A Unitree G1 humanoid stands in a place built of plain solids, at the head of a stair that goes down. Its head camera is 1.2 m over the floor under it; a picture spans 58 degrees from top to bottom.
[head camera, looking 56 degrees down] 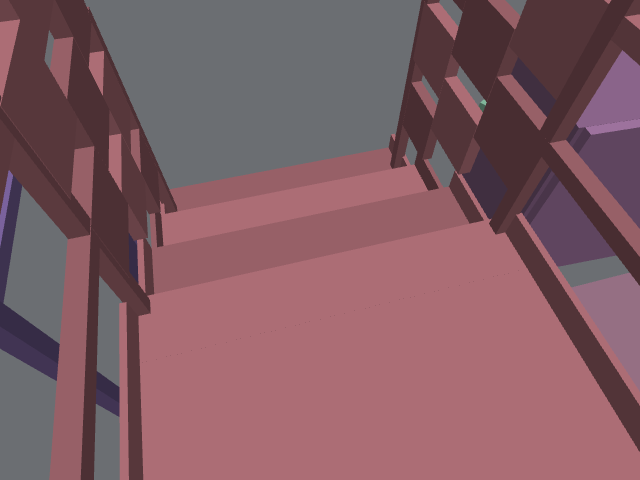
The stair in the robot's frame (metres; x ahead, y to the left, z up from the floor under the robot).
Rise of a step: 0.17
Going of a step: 0.30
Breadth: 1.25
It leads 15 degrees to the left of straight ahead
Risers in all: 4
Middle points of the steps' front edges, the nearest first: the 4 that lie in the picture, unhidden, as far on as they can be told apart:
0.75 -0.03 0.00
1.04 0.05 -0.17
1.33 0.13 -0.34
1.62 0.20 -0.51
